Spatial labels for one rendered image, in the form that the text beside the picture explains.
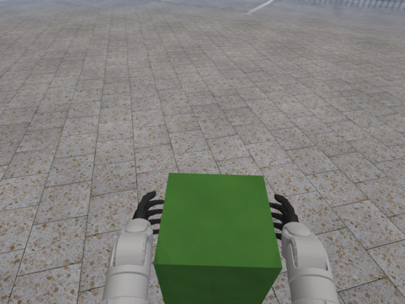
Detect robot right forearm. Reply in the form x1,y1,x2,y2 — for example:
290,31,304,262
282,222,339,304

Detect carton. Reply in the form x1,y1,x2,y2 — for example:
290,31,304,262
154,173,282,304

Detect robot left forearm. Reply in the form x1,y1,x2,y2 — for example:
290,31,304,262
98,218,153,304

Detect right robot hand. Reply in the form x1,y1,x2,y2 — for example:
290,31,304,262
269,194,299,240

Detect left robot hand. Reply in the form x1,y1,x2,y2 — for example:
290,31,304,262
133,191,164,235

